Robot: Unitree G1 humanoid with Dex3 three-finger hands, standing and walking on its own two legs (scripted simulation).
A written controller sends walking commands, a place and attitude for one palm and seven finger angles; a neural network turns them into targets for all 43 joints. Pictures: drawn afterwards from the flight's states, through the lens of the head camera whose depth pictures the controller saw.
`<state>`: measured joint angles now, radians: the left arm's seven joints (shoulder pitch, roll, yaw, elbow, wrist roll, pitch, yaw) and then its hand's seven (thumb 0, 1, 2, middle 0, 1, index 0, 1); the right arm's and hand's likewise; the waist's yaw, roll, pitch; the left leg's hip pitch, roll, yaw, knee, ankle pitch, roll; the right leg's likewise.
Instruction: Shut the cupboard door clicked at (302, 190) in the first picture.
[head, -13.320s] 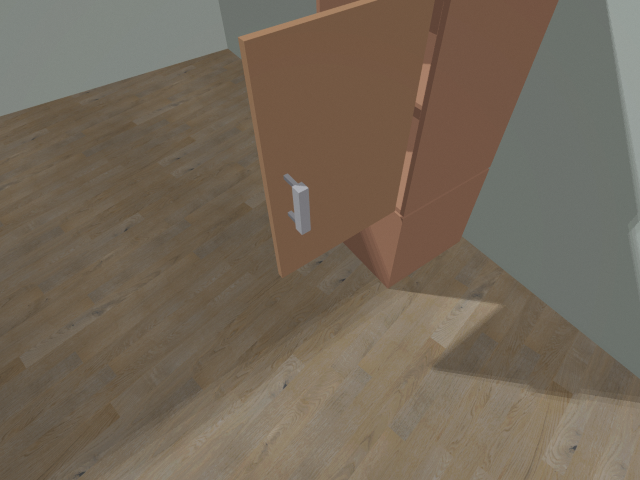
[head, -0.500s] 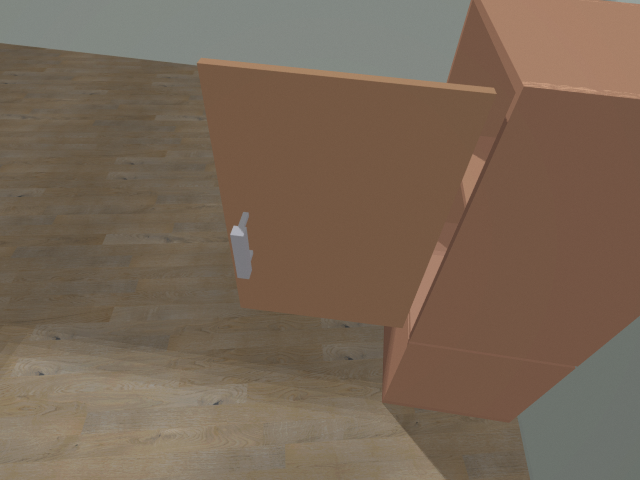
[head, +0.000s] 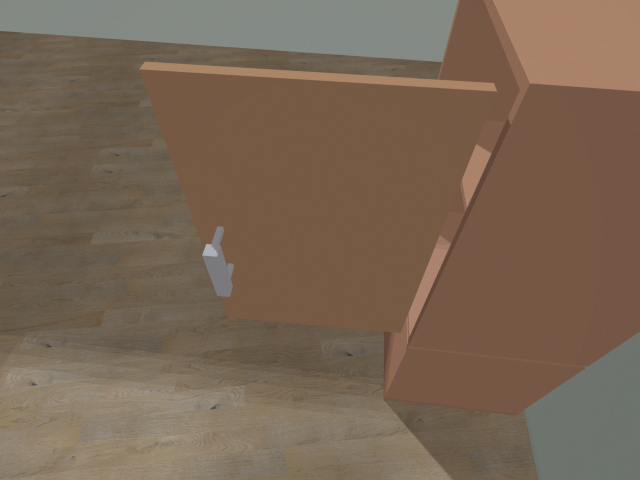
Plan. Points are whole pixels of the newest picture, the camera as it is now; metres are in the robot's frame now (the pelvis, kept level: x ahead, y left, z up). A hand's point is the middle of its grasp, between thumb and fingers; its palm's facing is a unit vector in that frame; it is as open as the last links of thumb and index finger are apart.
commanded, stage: come to a stop and stand still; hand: left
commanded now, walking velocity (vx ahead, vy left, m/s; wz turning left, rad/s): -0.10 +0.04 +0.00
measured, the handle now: (221, 261) +0.46 +0.19 -0.07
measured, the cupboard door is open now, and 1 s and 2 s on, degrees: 91 91 91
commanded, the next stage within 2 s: look again from close up in 1.24 s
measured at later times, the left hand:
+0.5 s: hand out of the picture +0.00 +0.22 -0.15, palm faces +0.00 -0.96 -0.29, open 7.4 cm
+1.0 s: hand out of the picture +0.08 +0.18 -0.15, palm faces -0.03 -0.96 -0.26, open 7.4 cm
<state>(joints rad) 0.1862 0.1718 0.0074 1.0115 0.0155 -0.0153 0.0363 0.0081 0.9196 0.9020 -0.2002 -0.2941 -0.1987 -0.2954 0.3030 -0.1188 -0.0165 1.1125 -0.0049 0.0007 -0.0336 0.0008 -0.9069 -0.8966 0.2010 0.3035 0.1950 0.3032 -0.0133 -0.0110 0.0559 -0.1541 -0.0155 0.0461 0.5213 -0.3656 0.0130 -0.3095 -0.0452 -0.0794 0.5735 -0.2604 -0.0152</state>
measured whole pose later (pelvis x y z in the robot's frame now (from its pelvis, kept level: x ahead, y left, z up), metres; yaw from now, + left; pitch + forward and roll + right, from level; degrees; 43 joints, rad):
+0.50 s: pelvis -0.02 +0.02 +0.00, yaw -1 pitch -1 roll +1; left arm 0.27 0.22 -0.01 1.04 0.02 0.00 0.01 0.01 0.90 0.90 -0.20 -0.29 -0.20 -0.30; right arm 0.25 -0.22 0.00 0.96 -0.02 -0.01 -0.01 0.00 -0.92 -0.90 0.20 0.30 0.20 0.30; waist 0.02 0.05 0.02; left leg -0.13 -0.04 0.07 0.46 -0.31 0.05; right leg -0.29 -0.06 -0.05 0.51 -0.20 0.01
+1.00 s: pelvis +0.01 -0.01 +0.01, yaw +0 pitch -1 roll +1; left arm 0.13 0.21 -0.02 1.08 0.01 -0.02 0.01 0.00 0.90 0.90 -0.20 -0.29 -0.20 -0.30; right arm 0.23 -0.23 0.01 1.09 -0.02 -0.02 -0.02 0.00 -0.91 -0.90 0.20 0.30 0.19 0.30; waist 0.00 0.03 0.06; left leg -0.06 0.00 0.04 0.37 -0.30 0.00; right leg -0.23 -0.02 -0.09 0.46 -0.22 -0.03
